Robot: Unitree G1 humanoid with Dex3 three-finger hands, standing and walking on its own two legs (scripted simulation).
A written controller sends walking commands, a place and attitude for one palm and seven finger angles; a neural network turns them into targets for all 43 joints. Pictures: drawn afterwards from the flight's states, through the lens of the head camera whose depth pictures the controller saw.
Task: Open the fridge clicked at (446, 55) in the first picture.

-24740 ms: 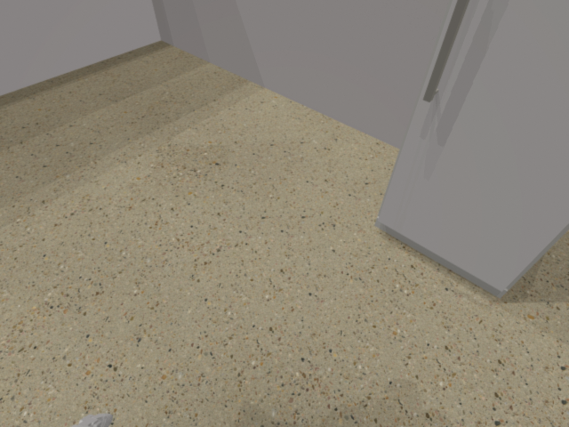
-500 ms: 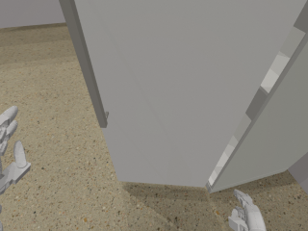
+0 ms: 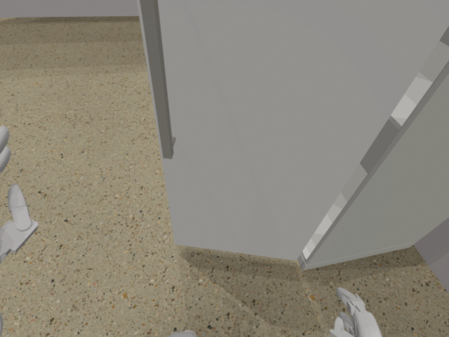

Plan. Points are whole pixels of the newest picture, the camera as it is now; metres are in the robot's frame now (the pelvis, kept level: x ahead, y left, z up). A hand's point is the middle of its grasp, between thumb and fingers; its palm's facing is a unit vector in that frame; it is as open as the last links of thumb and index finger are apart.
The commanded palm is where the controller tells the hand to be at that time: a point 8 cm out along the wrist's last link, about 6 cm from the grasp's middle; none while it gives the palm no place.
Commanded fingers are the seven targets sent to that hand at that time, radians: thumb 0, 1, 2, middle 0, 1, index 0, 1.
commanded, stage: step back with the hand held close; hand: left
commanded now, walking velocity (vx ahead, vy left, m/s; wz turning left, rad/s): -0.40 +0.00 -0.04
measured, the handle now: (161, 68) +0.55 +0.19 +0.19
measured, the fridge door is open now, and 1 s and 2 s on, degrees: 71 71 71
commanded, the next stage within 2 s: stop stepping back and stand still in 0.62 s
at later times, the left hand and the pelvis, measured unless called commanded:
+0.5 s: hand (26, 268) +0.15 +0.24 +0.18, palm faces +0.29 -0.85 -0.44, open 7.4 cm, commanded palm +0.08 +0.29 +0.19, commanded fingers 0.00 0.90 0.90 -0.20 -0.30 -0.20 -0.30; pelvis -0.07 +0.00 +0.01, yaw -2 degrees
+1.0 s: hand out of the picture +0.04 +0.27 +0.19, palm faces +0.36 -0.82 -0.44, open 7.4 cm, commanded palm +0.00 +0.31 +0.19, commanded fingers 0.00 0.90 0.90 -0.20 -0.30 -0.20 -0.30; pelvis -0.16 +0.02 +0.01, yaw -5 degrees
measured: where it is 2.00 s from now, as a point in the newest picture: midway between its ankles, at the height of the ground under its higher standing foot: outside the picture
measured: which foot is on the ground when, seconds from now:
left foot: down 0.00-0.48, up 0.50-0.58, down 0.60-0.92, up 0.94-1.00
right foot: down 0.00-0.06, up 0.08-0.26, down 0.28-0.64, up 0.66-0.90, down 0.92-1.00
